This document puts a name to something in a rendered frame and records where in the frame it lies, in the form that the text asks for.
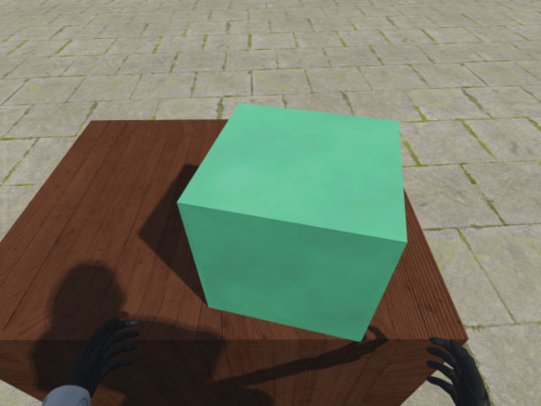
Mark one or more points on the carton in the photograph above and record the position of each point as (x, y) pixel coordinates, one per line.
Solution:
(298, 217)

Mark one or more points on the robot left forearm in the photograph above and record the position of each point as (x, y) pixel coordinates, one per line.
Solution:
(69, 395)

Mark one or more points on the right robot hand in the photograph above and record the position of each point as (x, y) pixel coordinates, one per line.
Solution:
(468, 386)

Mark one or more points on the left robot hand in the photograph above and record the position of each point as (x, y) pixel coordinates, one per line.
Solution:
(92, 365)

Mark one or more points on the pedestal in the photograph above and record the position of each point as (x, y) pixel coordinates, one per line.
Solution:
(103, 238)

